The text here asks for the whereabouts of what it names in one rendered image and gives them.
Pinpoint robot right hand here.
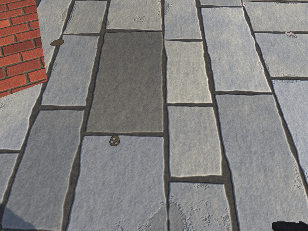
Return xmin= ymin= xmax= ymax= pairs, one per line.
xmin=271 ymin=221 xmax=308 ymax=231

